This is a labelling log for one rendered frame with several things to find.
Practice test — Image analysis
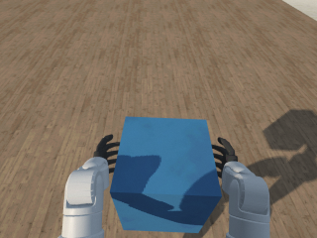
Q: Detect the robot left hand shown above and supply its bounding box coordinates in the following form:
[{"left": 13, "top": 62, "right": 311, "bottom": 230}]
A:
[{"left": 93, "top": 134, "right": 120, "bottom": 174}]

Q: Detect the robot right hand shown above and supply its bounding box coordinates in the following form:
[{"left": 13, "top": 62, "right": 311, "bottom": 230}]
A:
[{"left": 211, "top": 137, "right": 238, "bottom": 179}]

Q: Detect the robot right forearm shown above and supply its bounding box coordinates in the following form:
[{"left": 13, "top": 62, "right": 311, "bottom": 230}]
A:
[{"left": 221, "top": 161, "right": 270, "bottom": 238}]

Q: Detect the robot left forearm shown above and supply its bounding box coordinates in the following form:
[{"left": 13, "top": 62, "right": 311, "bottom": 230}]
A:
[{"left": 57, "top": 157, "right": 110, "bottom": 238}]

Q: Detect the carton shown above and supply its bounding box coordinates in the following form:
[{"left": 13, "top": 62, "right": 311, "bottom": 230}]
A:
[{"left": 110, "top": 116, "right": 222, "bottom": 233}]

